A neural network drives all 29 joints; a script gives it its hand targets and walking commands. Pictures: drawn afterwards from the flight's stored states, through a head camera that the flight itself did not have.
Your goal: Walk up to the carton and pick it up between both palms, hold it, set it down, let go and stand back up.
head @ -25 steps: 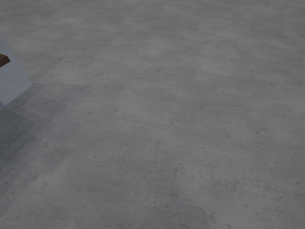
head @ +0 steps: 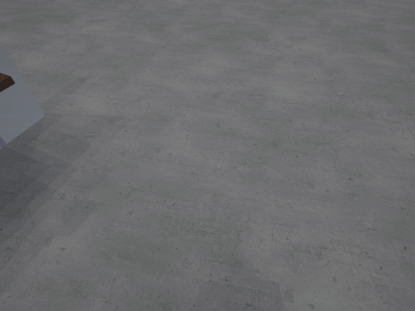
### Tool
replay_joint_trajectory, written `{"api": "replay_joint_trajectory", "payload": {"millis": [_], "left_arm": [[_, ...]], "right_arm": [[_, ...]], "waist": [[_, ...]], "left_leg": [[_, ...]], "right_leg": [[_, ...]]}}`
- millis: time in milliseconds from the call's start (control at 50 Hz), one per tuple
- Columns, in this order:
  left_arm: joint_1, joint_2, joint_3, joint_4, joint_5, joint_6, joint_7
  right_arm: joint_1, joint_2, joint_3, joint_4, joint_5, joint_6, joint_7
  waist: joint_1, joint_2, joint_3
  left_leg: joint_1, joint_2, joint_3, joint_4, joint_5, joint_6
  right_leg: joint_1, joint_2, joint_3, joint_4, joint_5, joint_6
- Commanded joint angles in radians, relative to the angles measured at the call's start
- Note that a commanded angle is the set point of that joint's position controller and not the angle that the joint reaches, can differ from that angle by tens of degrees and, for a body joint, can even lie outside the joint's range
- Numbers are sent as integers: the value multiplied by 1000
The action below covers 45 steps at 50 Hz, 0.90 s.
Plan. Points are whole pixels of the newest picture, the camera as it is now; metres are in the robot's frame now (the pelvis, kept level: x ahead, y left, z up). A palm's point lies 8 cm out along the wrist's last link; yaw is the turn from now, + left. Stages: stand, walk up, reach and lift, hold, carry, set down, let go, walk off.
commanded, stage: stand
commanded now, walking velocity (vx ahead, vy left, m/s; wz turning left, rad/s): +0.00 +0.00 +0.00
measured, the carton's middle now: out of the picture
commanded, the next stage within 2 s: none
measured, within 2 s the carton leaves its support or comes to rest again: neither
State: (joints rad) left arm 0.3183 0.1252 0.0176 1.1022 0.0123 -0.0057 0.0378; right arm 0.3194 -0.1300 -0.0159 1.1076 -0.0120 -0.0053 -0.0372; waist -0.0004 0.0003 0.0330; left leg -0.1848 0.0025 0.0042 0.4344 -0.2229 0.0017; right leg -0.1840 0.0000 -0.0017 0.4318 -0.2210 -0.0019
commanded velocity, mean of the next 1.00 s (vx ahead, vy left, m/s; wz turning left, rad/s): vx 0.00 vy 0.00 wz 0.00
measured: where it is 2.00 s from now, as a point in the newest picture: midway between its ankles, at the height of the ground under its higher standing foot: outside the picture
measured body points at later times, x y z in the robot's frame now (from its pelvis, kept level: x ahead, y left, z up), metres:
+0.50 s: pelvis +0.00 +0.00 +0.00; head +0.01 +0.00 +0.45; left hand -0.03 +0.21 -0.16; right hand -0.03 -0.21 -0.16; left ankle +0.01 +0.12 -0.74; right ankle +0.01 -0.12 -0.74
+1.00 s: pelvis +0.01 +0.00 +0.00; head +0.01 +0.00 +0.45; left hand -0.03 +0.21 -0.16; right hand -0.03 -0.21 -0.16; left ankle +0.01 +0.12 -0.74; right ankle +0.01 -0.12 -0.74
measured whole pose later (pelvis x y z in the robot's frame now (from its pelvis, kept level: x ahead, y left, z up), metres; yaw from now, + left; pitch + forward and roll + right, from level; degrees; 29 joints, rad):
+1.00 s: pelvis +0.01 +0.00 +0.00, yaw +0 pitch -1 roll +0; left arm 0.34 0.11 0.00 1.15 0.01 -0.01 0.04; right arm 0.35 -0.11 0.00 1.14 -0.01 -0.01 -0.04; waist 0.00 0.00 0.02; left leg -0.19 0.00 0.00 0.43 -0.23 0.00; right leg -0.19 0.00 0.00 0.43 -0.23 0.00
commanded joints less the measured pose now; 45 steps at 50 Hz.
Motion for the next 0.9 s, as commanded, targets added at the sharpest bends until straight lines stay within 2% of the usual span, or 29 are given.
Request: {"api": "replay_joint_trajectory", "payload": {"millis": [0, 880], "left_arm": [[71, 67, 7, 2, 0, -4, 3], [105, 49, -11, 45, -3, -8, 3]], "right_arm": [[70, -65, -7, -1, 0, -4, -3], [117, -44, 9, 30, 2, -10, -4]], "waist": [[0, 0, 54], [1, 1, 58]], "left_leg": [[-38, 70, -75, -90, 31, 29], [-43, 74, -74, -89, 42, 28]], "right_leg": [[-33, -72, 74, -84, 33, -30], [-37, -76, 72, -83, 46, -28]]}}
